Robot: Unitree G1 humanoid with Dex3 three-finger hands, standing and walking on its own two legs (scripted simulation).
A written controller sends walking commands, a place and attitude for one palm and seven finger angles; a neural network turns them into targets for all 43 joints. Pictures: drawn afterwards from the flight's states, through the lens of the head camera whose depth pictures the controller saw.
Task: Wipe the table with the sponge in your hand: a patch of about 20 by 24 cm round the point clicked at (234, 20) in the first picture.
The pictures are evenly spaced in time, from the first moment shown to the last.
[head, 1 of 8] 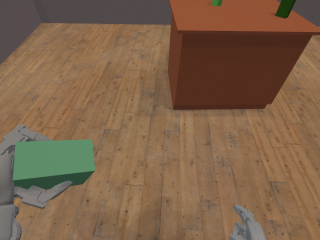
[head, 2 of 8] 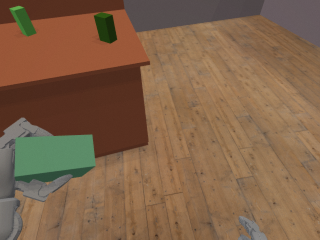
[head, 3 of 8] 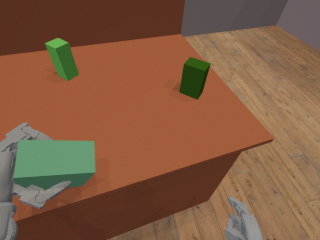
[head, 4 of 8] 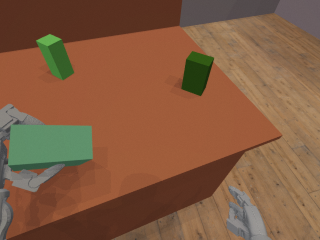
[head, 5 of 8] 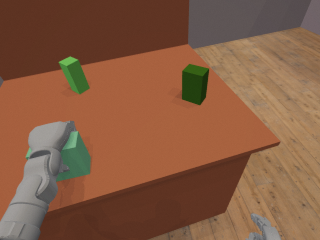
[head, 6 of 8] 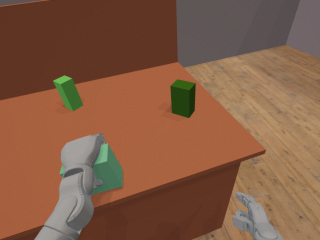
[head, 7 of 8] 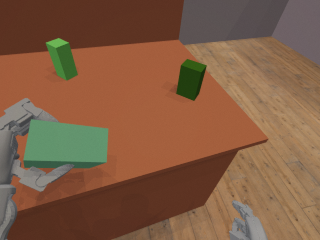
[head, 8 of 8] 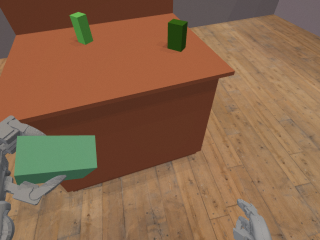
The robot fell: no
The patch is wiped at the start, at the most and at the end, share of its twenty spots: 0.00 0.85 0.85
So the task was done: no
